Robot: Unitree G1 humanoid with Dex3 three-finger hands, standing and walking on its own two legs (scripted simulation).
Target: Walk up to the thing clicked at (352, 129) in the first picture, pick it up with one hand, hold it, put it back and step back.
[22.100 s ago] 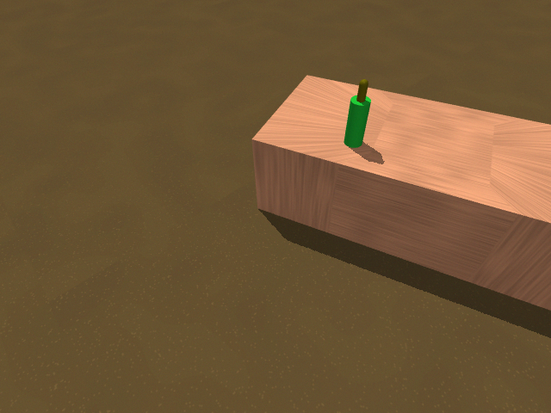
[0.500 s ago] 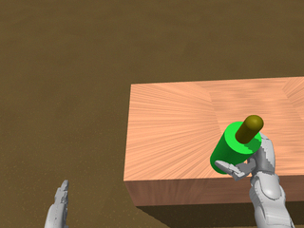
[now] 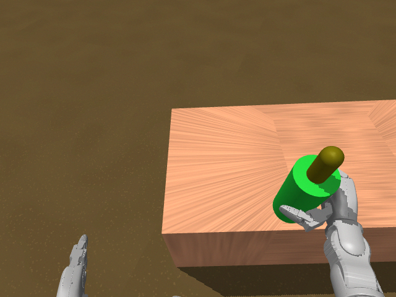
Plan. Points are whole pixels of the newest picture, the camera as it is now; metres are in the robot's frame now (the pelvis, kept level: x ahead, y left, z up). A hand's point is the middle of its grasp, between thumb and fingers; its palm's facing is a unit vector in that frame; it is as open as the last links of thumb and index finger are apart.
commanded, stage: hold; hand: right
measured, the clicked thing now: (306, 186) +0.32 -0.15 +0.08
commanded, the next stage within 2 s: crouch in 0.92 s
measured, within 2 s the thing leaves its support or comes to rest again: neither
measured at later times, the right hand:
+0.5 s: hand (304, 190) +0.34 -0.16 +0.04, palm faces +0.13 +0.99 -0.03, open 10.4 cm
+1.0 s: hand (301, 188) +0.34 -0.16 +0.04, palm faces +0.15 +0.99 -0.02, open 10.4 cm
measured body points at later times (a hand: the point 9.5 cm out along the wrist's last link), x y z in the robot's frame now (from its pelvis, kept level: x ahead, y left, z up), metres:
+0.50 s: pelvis +0.00 +0.00 +0.00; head +0.04 -0.01 +0.45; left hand +0.16 +0.26 -0.04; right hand +0.32 -0.22 +0.04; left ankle +0.03 +0.14 -0.70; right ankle +0.03 -0.13 -0.70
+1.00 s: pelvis +0.01 +0.01 +0.00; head +0.05 +0.00 +0.45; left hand +0.17 +0.27 -0.04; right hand +0.33 -0.21 +0.04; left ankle +0.03 +0.14 -0.70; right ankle +0.03 -0.13 -0.70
